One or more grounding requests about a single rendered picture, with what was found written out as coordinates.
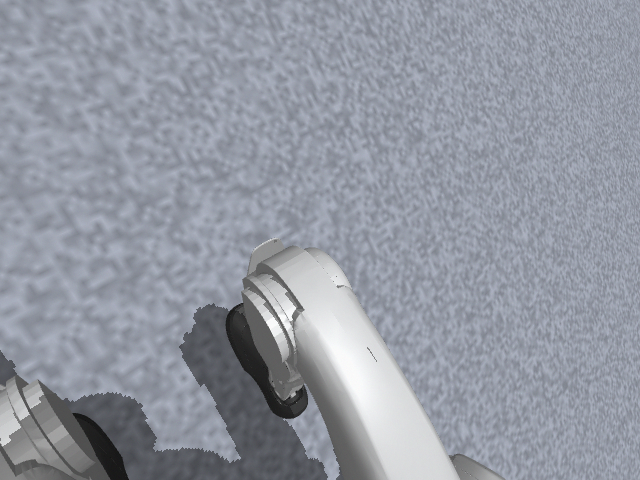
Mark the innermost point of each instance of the left robot foot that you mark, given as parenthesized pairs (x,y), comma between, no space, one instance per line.
(104,449)

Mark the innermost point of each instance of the right robot foot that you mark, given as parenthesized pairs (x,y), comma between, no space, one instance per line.
(240,338)

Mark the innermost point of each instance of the right robot hand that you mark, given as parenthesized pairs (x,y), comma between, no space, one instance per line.
(469,469)

